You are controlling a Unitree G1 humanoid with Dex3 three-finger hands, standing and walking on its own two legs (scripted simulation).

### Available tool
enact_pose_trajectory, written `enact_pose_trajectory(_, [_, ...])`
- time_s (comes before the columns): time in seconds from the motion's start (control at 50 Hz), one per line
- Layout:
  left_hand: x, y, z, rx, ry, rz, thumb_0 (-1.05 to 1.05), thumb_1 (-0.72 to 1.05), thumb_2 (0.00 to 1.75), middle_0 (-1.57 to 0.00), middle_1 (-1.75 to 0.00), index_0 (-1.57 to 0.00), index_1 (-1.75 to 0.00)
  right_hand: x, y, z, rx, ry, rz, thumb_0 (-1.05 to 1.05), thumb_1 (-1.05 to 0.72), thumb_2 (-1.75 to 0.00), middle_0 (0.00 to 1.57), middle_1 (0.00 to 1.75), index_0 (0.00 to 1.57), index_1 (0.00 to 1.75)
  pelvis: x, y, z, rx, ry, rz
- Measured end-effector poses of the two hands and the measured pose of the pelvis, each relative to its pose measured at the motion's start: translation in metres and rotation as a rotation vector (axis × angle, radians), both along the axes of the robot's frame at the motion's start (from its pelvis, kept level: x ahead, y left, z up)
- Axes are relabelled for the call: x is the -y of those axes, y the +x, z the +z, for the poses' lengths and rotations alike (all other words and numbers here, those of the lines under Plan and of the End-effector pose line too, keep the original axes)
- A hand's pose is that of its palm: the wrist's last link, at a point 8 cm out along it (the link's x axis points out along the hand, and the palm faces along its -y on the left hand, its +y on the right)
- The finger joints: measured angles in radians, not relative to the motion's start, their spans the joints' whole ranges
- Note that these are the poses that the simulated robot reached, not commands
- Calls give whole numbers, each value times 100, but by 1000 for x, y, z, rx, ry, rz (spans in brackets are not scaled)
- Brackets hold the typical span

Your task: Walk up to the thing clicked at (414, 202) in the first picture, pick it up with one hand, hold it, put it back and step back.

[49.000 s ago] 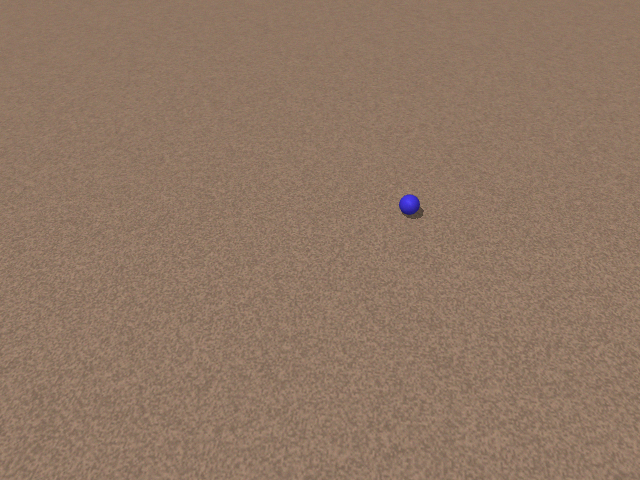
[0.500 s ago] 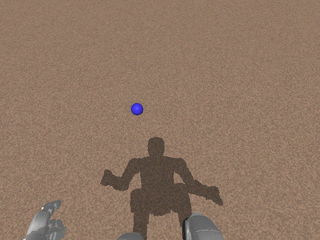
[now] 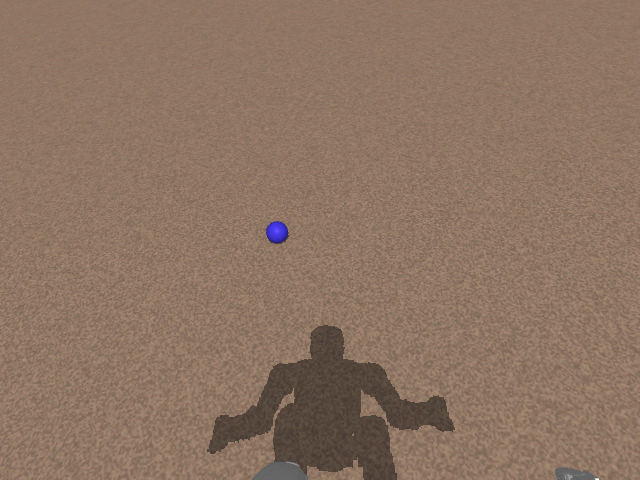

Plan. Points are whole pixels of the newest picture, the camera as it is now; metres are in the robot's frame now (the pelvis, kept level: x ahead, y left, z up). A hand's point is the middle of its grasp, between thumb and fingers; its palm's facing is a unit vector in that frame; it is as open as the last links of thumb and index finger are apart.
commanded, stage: step back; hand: left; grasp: from above
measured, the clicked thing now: (277, 232) +1.09 +0.27 -0.72
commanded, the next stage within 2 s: stand in 0.98 s
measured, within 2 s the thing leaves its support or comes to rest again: neither
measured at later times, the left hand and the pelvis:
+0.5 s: hand out of the picture +0.05 +0.26 -0.14, palm faces +0.07 -0.92 -0.39, open 7.4 cm; pelvis -0.01 -0.01 +0.00, yaw +3 degrees
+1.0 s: hand out of the picture +0.12 +0.29 -0.15, palm faces +0.07 -0.93 -0.36, open 7.4 cm; pelvis +0.04 +0.03 +0.00, yaw +3 degrees
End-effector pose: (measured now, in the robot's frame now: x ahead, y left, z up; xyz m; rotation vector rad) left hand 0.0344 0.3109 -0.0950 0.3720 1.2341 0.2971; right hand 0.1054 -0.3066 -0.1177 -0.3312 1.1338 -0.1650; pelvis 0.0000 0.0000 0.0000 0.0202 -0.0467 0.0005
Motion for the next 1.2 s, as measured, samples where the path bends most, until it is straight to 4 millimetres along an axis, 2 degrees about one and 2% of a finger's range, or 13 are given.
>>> enact_pose_trajectory(0.12, [-23, -11, 0, 83, 11, 19, 1, 90, 90, -21, -30, -21, -30, -9, -49, -10, -119, -21, 41, 0, -90, -89, 21, 30, 20, 30, -12, -20, -6, -9, -18, 73])
enact_pose_trajectory(0.18, [-32, -18, -5, 81, 3, 29, 1, 90, 90, -21, -30, -21, -30, -21, -66, -6, -123, -17, 34, 1, -90, -89, 21, 30, 20, 30, -16, -26, -5, 12, 29, 56])
enact_pose_trajectory(0.26, [-31, -20, -5, 52, -27, 17, 1, 90, 90, -21, -30, -21, -30, -25, -79, 4, -98, -5, 12, 1, -90, -89, 21, 30, 21, 30, -15, -25, 2, 12, 0, 59])
enact_pose_trajectory(0.34, [-24, -12, -7, 50, -40, -5, 1, 90, 90, -21, -30, -21, -30, -15, -79, 7, -80, -9, -5, 1, -90, -89, 21, 30, 21, 30, -7, -23, 2, 12, 1, 45])
enact_pose_trajectory(0.44, [-3, 0, -10, 74, -33, -8, 1, 90, 90, -21, -30, -21, -30, 7, -65, -5, -85, -18, -16, 0, -90, -89, 21, 30, 21, 30, 7, -14, -6, 23, -34, 51])
enact_pose_trajectory(0.52, [10, 2, -6, 93, -44, 16, 1, 90, 90, -21, -30, -21, -30, 11, -45, -5, -96, -24, 12, 1, -90, -89, 21, 30, 20, 30, 9, -5, -2, 16, -19, 58])
enact_pose_trajectory(0.58, [12, 3, -2, 89, -49, 34, 1, 90, 90, -21, -30, -21, -30, 10, -29, -2, -93, -25, 35, 0, -90, -89, 21, 30, 20, 30, 7, 3, 2, 10, -19, 69])
enact_pose_trajectory(0.68, [1, 11, -7, 63, -50, 50, 1, 90, 90, -21, -30, -21, -30, -1, -8, -2, -103, -30, 58, 0, -90, -89, 21, 30, 20, 30, -2, 17, 1, 1, -18, 82])
enact_pose_trajectory(0.78, [-15, 31, -19, 50, -61, 59, 1, 90, 90, -21, -30, -21, -30, -22, 8, -3, -97, -36, 54, 0, -90, -89, 21, 30, 20, 30, -15, 28, -4, 0, 0, 74])
enact_pose_trajectory(0.9, [-20, 55, -20, 53, -77, 38, 1, 90, 90, -21, -30, -21, -30, -44, 38, 3, -62, -5, 58, 0, -90, -89, 21, 30, 21, 30, -20, 40, 1, -12, -30, 64])
enact_pose_trajectory(1.02, [-23, 74, -15, 71, -80, 26, 1, 90, 90, -21, -30, -21, -30, -56, 67, 10, 5, 13, 68, 0, -90, -89, 21, 30, 21, 30, -26, 45, 5, -7, -28, 60])
enact_pose_trajectory(1.1, [-21, 80, -10, 76, -87, 14, 1, 90, 90, -21, -30, -21, -30, -58, 76, 15, 32, 19, 75, 0, -90, -89, 21, 30, 21, 30, -28, 47, 9, 0, -25, 60])
enact_pose_trajectory(1.2, [-17, 79, -6, 70, -92, 7, 1, 90, 90, -21, -30, -21, -30, -54, 72, 18, 30, 18, 70, 0, -90, -89, 21, 30, 21, 30, -26, 44, 13, 7, -22, 61])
